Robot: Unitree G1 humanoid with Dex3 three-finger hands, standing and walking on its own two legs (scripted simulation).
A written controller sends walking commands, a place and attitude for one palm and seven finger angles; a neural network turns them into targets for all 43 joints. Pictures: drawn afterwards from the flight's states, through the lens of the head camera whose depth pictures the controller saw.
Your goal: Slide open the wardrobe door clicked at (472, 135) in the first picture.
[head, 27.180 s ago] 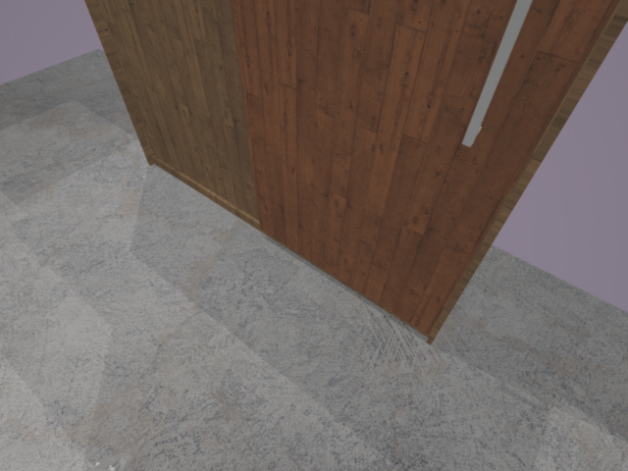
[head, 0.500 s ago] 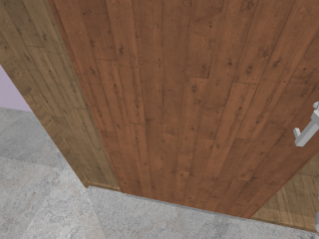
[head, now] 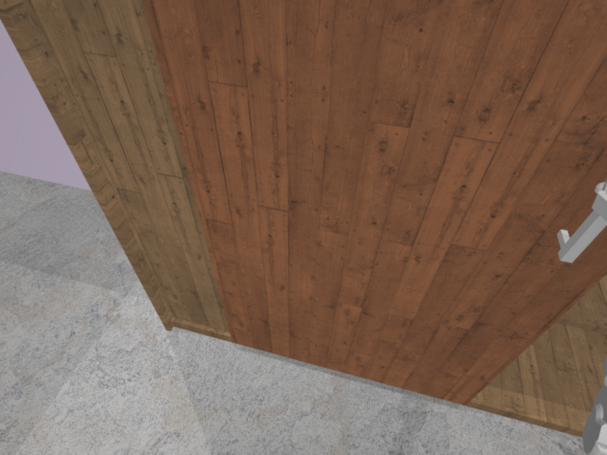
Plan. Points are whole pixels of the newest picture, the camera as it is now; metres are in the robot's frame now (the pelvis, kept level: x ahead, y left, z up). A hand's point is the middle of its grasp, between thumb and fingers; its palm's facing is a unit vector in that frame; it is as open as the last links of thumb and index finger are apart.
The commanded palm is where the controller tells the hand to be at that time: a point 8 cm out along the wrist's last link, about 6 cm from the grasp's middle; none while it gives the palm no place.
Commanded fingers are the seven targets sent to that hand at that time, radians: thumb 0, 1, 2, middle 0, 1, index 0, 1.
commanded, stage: stop walking and hold the door there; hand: right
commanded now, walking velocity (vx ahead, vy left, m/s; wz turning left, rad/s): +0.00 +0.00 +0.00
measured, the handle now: out of the picture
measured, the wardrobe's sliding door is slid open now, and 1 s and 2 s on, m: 0.50 0.50 0.50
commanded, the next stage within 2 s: loosen the grip on the handle in 1.28 s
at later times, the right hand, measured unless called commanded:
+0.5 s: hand (599, 213) +0.41 -0.33 +0.15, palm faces +0.34 +0.91 -0.24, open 5.1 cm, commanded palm +0.38 -0.36 +0.15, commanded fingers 0.00 -0.90 -0.90 0.45 1.40 0.45 1.40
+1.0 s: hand (597, 216) +0.41 -0.33 +0.15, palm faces +0.29 +0.95 -0.13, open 5.3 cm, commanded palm +0.38 -0.36 +0.15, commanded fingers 0.00 -0.90 -0.90 0.45 1.40 0.45 1.40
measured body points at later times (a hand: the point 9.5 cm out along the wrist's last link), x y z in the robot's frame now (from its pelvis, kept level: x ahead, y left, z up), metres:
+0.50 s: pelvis +0.00 -0.08 -0.01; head +0.04 -0.08 +0.43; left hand +0.16 +0.20 -0.12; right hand +0.39 -0.38 +0.17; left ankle +0.03 +0.12 -0.72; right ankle +0.02 -0.21 -0.74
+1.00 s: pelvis -0.02 -0.10 +0.00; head +0.04 -0.12 +0.44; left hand +0.15 +0.14 -0.11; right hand +0.38 -0.38 +0.16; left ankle +0.00 -0.01 -0.73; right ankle -0.01 -0.21 -0.74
